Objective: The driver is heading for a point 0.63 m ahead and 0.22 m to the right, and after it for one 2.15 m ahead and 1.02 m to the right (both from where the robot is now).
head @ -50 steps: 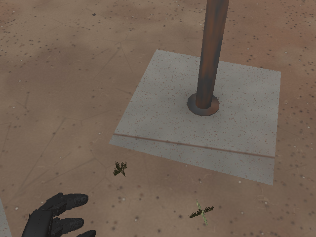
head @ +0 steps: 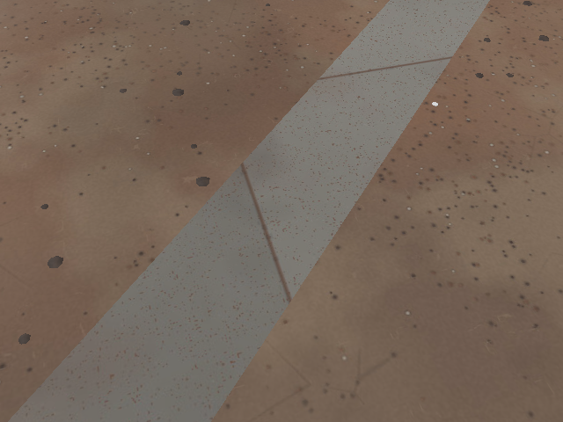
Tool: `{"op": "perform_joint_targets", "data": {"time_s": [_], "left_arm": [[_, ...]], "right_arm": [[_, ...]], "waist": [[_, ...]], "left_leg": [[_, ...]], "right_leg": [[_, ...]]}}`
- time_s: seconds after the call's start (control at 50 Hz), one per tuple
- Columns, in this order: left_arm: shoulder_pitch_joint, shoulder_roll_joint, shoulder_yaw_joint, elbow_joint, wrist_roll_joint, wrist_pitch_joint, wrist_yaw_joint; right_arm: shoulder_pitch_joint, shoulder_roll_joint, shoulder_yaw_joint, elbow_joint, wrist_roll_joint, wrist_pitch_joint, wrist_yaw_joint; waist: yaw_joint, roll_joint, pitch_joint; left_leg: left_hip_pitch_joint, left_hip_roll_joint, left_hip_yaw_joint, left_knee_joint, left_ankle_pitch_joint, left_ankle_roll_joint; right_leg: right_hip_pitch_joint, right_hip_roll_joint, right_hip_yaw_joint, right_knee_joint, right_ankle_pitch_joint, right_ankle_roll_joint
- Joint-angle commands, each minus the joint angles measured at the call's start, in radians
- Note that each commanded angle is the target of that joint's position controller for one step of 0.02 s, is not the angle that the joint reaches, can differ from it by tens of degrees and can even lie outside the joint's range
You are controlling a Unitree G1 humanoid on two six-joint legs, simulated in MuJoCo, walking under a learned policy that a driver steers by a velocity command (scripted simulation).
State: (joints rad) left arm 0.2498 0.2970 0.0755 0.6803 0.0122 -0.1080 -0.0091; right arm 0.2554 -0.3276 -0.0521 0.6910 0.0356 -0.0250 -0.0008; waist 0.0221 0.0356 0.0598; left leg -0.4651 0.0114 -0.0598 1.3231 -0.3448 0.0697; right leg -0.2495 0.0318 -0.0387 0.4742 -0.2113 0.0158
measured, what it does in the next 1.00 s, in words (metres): walks ahead, turning right: left foot, then right foot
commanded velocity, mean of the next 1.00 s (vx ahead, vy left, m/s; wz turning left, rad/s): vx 1.00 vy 0.00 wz -0.58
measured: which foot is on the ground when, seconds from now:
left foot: up 0.00-0.30, down 0.32-0.78, up 0.80-1.00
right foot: down 0.00-0.32, up 0.34-0.76, down 0.78-1.00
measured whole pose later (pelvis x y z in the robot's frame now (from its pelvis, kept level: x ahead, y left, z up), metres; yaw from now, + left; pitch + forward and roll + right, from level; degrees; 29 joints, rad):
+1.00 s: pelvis +0.82 -0.12 +0.00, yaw -39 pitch -2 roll +1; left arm 0.47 0.25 0.04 0.73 -0.02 -0.06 -0.02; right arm 0.00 -0.27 -0.01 0.61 -0.01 -0.13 0.00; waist 0.09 0.02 0.07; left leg -0.63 0.08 -0.18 1.02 -0.21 -0.03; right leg -0.17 0.17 0.09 0.49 -0.27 -0.16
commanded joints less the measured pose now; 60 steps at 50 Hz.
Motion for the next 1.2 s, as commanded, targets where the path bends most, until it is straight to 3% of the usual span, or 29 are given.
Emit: {"op": "perform_joint_targets", "data": {"time_s": [0.02,0.14,0.22,0.26,0.3,0.32,0.34,0.36,0.38,0.4,0.42,0.46,0.54,0.64,0.68,0.74,0.76,0.78,0.8,0.82,0.84,0.86,0.88,0.94,1.0,1.04,1.12,1.16,1.2], "left_arm": [[0.048,0.026,0.000,0.004,-0.016,-0.019,-0.014],[0.114,0.112,0.007,0.057,-0.036,-0.021,-0.008],[0.221,0.165,0.011,0.094,-0.053,-0.007,0.006],[0.249,0.178,0.005,0.114,-0.044,0.010,0.008],[0.242,0.202,0.002,0.127,-0.021,0.027,0.012],[0.228,0.134,-0.022,0.092,0.007,0.025,0.016],[0.389,-0.063,-0.068,0.056,-0.033,0.002,0.017],[0.312,0.015,-0.051,0.050,-0.084,-0.006,0.022],[0.181,0.059,-0.033,0.019,-0.103,-0.001,0.028],[0.118,0.055,-0.034,0.008,-0.083,0.004,0.031],[0.088,0.054,-0.026,0.008,-0.057,0.015,0.027],[0.119,0.015,-0.021,0.010,-0.066,0.058,0.005],[0.036,-0.006,-0.026,-0.034,-0.048,0.102,-0.007],[-0.125,0.038,-0.028,-0.080,-0.042,0.086,-0.051],[-0.150,0.068,-0.018,-0.098,-0.048,0.080,-0.066],[0.090,0.178,0.035,-0.064,-0.071,0.101,-0.059],[0.326,0.256,0.077,0.002,-0.065,0.115,-0.048],[0.409,0.277,0.087,0.052,-0.077,0.125,-0.028],[0.262,0.324,0.068,0.005,-0.050,0.107,-0.030],[0.212,0.244,0.047,-0.062,-0.030,0.075,-0.041],[0.215,0.197,0.040,-0.063,-0.019,0.049,-0.045],[0.178,0.184,0.036,-0.055,-0.016,0.028,-0.051],[0.117,0.175,0.031,-0.064,-0.014,0.016,-0.050],[0.047,0.135,0.016,-0.079,-0.023,0.014,-0.019],[0.093,0.121,0.011,-0.055,-0.040,0.022,0.018],[0.114,0.139,0.020,-0.037,-0.044,0.037,0.027],[0.148,0.127,0.029,-0.003,-0.062,0.043,0.036],[0.140,0.125,0.037,0.004,-0.057,0.054,0.041],[0.078,0.106,0.024,-0.028,-0.017,0.064,0.024]], "right_arm": [[-0.025,0.014,0.007,-0.096,0.014,-0.007,0.010],[-0.246,-0.004,0.030,-0.158,-0.034,-0.054,0.041],[-0.381,-0.013,0.027,-0.194,-0.020,-0.093,0.070],[-0.329,-0.065,0.000,-0.189,-0.011,-0.099,0.064],[-0.051,-0.145,-0.048,-0.136,-0.003,-0.087,0.038],[0.178,-0.207,-0.069,-0.090,-0.016,-0.071,0.014],[0.230,-0.295,-0.079,-0.061,-0.054,-0.075,0.021],[0.234,-0.209,-0.060,-0.048,-0.045,-0.078,0.028],[0.179,-0.138,-0.043,-0.025,-0.030,-0.081,0.026],[0.126,-0.096,-0.032,-0.011,-0.033,-0.083,0.024],[0.070,-0.055,-0.026,0.002,-0.049,-0.086,0.025],[-0.016,0.019,-0.016,0.024,-0.060,-0.093,0.021],[-0.080,-0.021,-0.030,0.047,-0.049,-0.103,0.006],[-0.047,-0.122,-0.047,0.055,-0.046,-0.100,-0.010],[-0.033,-0.185,-0.059,0.055,-0.043,-0.089,-0.009],[-0.044,-0.267,-0.082,0.035,-0.022,-0.042,-0.010],[-0.077,-0.255,-0.078,0.021,-0.021,-0.040,-0.009],[-0.096,-0.135,-0.044,0.028,-0.021,-0.055,-0.003],[0.048,0.051,0.010,-0.046,-0.033,-0.103,0.011],[-0.019,-0.045,0.014,-0.103,-0.014,-0.150,0.020],[-0.147,-0.116,-0.004,-0.123,0.014,-0.166,0.020],[-0.169,-0.096,-0.001,-0.123,0.007,-0.167,0.011],[-0.149,-0.079,0.002,-0.104,-0.020,-0.155,0.002],[-0.115,-0.085,-0.010,-0.081,-0.042,-0.108,-0.002],[-0.307,-0.020,0.009,-0.145,-0.060,-0.100,-0.002],[-0.382,0.022,0.017,-0.178,-0.051,-0.104,0.009],[-0.401,-0.052,-0.019,-0.200,-0.001,-0.118,0.018],[-0.344,-0.097,-0.042,-0.190,0.011,-0.125,0.016],[0.018,-0.158,-0.084,-0.121,0.020,-0.120,-0.001]], "waist": [[-0.011,-0.110,-0.020],[-0.012,-0.030,0.123],[0.031,-0.054,0.111],[-0.014,-0.128,0.039],[-0.195,-0.208,-0.155],[-0.286,-0.135,-0.322],[-0.154,0.249,-0.549],[-0.178,0.262,-0.500],[-0.177,0.203,-0.286],[-0.151,0.103,-0.187],[-0.107,0.061,-0.120],[-0.029,0.110,-0.076],[0.017,0.035,0.055],[-0.013,-0.077,0.113],[-0.002,-0.049,0.090],[0.156,0.076,-0.075],[0.264,0.060,-0.184],[0.276,-0.124,-0.114],[0.029,-0.484,-0.155],[0.063,-0.343,-0.290],[0.080,-0.165,-0.163],[0.023,0.005,-0.089],[-0.025,0.053,-0.057],[-0.073,0.005,-0.001],[0.001,-0.007,0.058],[0.045,-0.053,0.043],[0.061,-0.130,0.006],[0.018,-0.164,-0.014],[-0.182,-0.172,-0.243]], "left_leg": [[-0.258,0.111,-0.086,-0.042,0.004,0.012],[-0.300,0.120,-0.016,-0.430,0.336,-0.035],[-0.057,0.044,0.029,-0.691,0.434,-0.056],[0.056,0.003,0.035,-0.752,0.350,-0.041],[0.452,-0.034,0.073,-0.731,0.227,-0.012],[0.812,0.159,-0.118,-0.656,0.084,0.012],[1.024,0.399,-0.658,-0.864,-0.394,0.137],[0.939,0.392,-0.826,-1.056,-0.550,0.130],[0.820,0.378,-0.670,-1.064,-0.427,0.102],[0.679,0.358,-0.505,-1.048,-0.233,0.094],[0.533,0.311,-0.364,-1.055,-0.085,0.081],[0.385,0.277,-0.185,-1.096,0.046,0.073],[0.279,0.278,0.056,-1.189,0.225,0.067],[0.348,0.207,0.294,-1.247,0.347,0.019],[0.442,0.216,0.331,-1.182,0.723,0.004],[0.536,0.252,0.333,-0.758,1.427,0.001],[0.387,0.238,0.297,-0.456,1.376,-0.001],[0.134,0.076,0.282,0.000,0.535,-0.055],[-0.274,-0.110,0.117,0.359,-0.254,-0.085],[-0.375,-0.089,-0.089,0.339,-0.176,-0.034],[-0.394,-0.046,-0.087,0.233,-0.084,-0.001],[-0.342,-0.005,-0.093,0.113,-0.017,0.004],[-0.259,0.029,-0.106,0.029,0.019,-0.011],[-0.132,0.070,-0.105,-0.182,0.054,-0.081],[-0.071,0.033,-0.033,-0.491,0.276,-0.139],[0.028,-0.013,0.007,-0.674,0.425,-0.155],[0.114,-0.023,-0.067,-0.828,0.473,-0.160],[0.137,-0.011,-0.070,-0.842,0.383,-0.142],[0.530,0.032,-0.055,-0.761,0.241,-0.097]], "right_leg": [[0.178,-0.269,0.358,-0.283,-0.128,-0.169],[0.069,-0.249,0.232,-0.425,0.050,-0.225],[0.103,-0.260,0.167,-0.444,0.156,-0.197],[0.208,-0.278,0.163,-0.314,0.447,-0.165],[0.116,-0.225,0.110,0.079,0.718,-0.114],[-0.151,-0.178,0.112,0.436,0.462,-0.075],[-0.402,-0.039,0.158,0.791,-0.262,-0.054],[-0.503,-0.062,0.210,0.938,-0.247,-0.064],[-0.619,-0.097,0.170,0.991,-0.186,-0.063],[-0.615,-0.146,0.151,0.960,-0.117,-0.065],[-0.551,-0.181,0.147,0.902,-0.068,-0.065],[-0.451,-0.229,0.161,0.848,-0.047,-0.061],[-0.517,-0.248,0.146,0.757,0.056,-0.036],[-0.434,-0.183,-0.003,0.414,0.338,-0.084],[-0.340,-0.121,-0.085,0.326,0.331,-0.117],[-0.044,0.008,-0.169,0.363,0.100,-0.175],[0.281,0.031,-0.119,0.336,0.065,-0.217],[0.425,-0.002,0.020,0.244,0.063,-0.259],[0.581,-0.148,0.555,0.068,-0.105,-0.437],[0.596,-0.276,0.925,-0.191,-0.467,-0.479],[0.469,-0.284,0.936,-0.286,-0.541,-0.413],[0.313,-0.269,0.887,-0.287,-0.494,-0.378],[0.177,-0.232,0.796,-0.254,-0.388,-0.366],[-0.032,-0.124,0.571,-0.266,-0.188,-0.352],[-0.146,-0.041,0.416,-0.269,-0.010,-0.316],[-0.185,-0.009,0.370,-0.251,-0.016,-0.263],[-0.047,-0.048,0.467,-0.173,-0.110,-0.215],[0.070,-0.087,0.505,-0.084,0.032,-0.196],[0.028,-0.034,0.432,0.314,0.295,-0.130]]}}
Velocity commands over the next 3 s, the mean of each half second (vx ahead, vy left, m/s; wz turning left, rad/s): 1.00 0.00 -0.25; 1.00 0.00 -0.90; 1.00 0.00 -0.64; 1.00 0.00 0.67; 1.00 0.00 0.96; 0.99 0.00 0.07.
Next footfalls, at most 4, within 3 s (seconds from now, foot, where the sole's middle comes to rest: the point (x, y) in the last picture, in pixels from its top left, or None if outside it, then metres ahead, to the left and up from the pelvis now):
0.32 left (216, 421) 0.47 0.17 -0.77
0.78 right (352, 295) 0.82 -0.16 -0.77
1.20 left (371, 176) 1.26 -0.25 -0.77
1.66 right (519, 190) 1.22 -0.72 -0.77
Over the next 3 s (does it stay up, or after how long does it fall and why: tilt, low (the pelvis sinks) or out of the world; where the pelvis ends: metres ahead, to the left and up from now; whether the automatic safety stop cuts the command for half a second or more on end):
stays up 2.23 -0.95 -0.02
